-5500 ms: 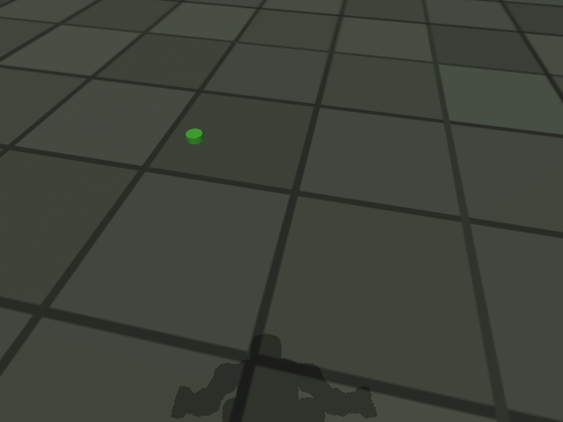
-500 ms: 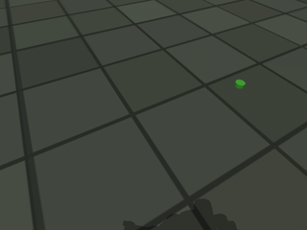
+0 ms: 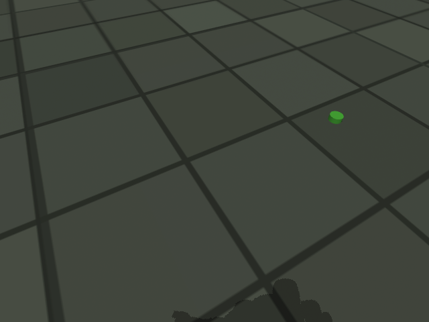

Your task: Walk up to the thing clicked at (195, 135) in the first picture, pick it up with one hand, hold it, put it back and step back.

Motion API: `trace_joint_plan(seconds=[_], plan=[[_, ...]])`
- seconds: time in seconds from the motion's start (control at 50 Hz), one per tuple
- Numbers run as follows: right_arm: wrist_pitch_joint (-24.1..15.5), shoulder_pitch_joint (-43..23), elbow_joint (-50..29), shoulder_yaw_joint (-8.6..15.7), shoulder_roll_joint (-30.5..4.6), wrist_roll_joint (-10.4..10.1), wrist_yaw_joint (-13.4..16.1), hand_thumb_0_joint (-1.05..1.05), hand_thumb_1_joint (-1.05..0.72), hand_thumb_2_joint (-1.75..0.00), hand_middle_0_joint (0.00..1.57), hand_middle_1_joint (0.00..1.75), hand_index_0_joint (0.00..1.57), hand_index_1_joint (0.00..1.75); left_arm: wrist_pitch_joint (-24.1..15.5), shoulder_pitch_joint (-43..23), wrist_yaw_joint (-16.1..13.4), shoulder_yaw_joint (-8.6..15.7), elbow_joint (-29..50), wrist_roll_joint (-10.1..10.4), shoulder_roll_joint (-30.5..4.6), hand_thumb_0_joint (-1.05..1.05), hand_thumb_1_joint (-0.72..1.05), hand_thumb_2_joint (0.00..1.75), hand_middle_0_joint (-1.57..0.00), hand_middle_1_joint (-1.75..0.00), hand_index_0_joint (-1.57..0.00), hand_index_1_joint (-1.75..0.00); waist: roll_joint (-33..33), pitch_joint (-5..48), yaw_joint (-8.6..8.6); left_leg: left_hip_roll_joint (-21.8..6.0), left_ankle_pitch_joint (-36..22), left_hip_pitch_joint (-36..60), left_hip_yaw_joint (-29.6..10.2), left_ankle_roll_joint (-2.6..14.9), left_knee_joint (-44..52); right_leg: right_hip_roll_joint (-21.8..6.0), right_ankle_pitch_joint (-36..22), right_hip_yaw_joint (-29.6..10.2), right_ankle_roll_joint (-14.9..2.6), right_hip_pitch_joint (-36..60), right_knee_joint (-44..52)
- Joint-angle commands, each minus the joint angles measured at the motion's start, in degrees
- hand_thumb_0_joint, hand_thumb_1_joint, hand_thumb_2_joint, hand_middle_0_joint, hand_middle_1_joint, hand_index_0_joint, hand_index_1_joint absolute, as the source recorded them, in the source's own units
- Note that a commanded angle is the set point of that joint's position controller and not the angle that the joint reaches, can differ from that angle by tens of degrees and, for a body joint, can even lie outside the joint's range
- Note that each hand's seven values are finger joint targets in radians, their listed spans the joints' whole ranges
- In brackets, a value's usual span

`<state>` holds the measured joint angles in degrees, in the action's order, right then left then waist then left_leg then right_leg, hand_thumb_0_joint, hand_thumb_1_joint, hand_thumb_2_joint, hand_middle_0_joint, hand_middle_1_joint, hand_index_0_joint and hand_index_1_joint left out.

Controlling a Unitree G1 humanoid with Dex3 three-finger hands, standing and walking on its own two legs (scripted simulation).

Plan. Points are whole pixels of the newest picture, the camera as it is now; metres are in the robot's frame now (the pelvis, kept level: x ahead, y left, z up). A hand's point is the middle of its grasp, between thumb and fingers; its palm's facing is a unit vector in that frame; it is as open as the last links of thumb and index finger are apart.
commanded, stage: stand
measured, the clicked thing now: (335, 117) +1.57 -0.89 -0.76
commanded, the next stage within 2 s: walk up in 0.60 s
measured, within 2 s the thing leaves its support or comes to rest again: neither
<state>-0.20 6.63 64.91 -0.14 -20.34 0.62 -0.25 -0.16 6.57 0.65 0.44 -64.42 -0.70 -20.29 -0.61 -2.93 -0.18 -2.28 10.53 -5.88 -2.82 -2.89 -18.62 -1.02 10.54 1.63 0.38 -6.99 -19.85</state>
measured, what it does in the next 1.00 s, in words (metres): lifts its right foot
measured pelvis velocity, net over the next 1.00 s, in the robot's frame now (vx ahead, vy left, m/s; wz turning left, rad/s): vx -0.01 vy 0.04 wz -0.23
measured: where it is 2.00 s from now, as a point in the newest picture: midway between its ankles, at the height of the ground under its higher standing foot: outside the picture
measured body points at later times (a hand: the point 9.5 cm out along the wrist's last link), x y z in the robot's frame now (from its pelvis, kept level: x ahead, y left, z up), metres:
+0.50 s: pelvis +0.00 +0.00 +0.00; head +0.01 -0.01 +0.45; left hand +0.07 +0.30 -0.13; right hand +0.07 -0.31 -0.14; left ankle +0.00 +0.15 -0.75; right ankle +0.00 -0.12 -0.75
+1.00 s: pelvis -0.01 +0.04 -0.01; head +0.04 +0.05 +0.44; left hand +0.15 +0.33 -0.14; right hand -0.01 -0.29 -0.11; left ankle -0.01 +0.15 -0.75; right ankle -0.05 -0.10 -0.70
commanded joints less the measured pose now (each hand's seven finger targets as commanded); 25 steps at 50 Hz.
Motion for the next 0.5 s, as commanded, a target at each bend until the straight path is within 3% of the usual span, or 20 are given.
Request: trace_joint_plan(seconds=[0.0,0.18,0.36,0.44,0.48], plan=[[-1.06,-1.56,-3.28,2.06,-11.98,-0.11,0.60,0.00,-0.90,-0.90,0.20,0.30,0.20,0.30,-1.34,-2.35,-0.89,2.21,3.30,0.22,-13.04,0.00,0.90,0.90,-0.20,-0.30,-0.20,-0.30,0.60,2.83,-0.02,-4.58,-5.04,-1.98,-2.79,2.86,3.35,-6.17,-3.52,-5.15,-1.41,0.85,3.66],[-1.20,-2.14,-3.73,2.23,-12.42,-0.10,0.66,0.00,-0.90,-0.90,0.20,0.30,0.20,0.30,-1.59,-1.75,-0.95,2.19,3.44,0.19,-12.90,0.00,0.90,0.90,-0.20,-0.30,-0.20,-0.30,0.49,4.54,-0.13,-4.88,-8.07,-0.32,-2.62,3.23,2.12,-6.46,-8.28,-5.32,-1.40,1.35,3.03],[-0.88,-1.72,-3.70,2.23,-12.15,-0.12,0.52,0.00,-0.90,-0.90,0.20,0.30,0.20,0.30,-1.54,-1.88,-0.94,2.18,3.32,0.23,-13.02,0.00,0.90,0.90,-0.20,-0.30,-0.20,-0.30,1.60,2.74,-0.07,-4.39,-3.80,-1.02,-2.43,3.13,2.41,-6.27,-3.10,-5.83,-1.52,-0.30,4.35],[-0.96,-1.46,-3.68,2.27,-12.37,-0.07,0.45,0.00,-0.90,-0.90,0.20,0.30,0.20,0.30,-1.62,-1.75,-0.92,2.11,3.48,0.24,-12.72,0.00,0.90,0.90,-0.20,-0.30,-0.20,-0.30,0.38,2.71,-0.13,-4.42,-4.45,-1.76,-2.57,3.13,2.46,-6.23,-4.07,-5.93,-1.49,0.47,4.30],[-1.01,-1.33,-3.94,2.20,-11.99,0.00,0.56,0.00,-0.90,-0.90,0.20,0.30,0.20,0.30,-1.68,-2.15,-0.98,2.27,3.61,0.10,-13.08,0.00,0.90,0.90,-0.20,-0.30,-0.20,-0.30,0.78,4.21,0.15,-4.80,-6.95,-1.34,-2.52,3.18,2.12,-6.44,-7.76,-5.65,-1.55,1.90,3.32]])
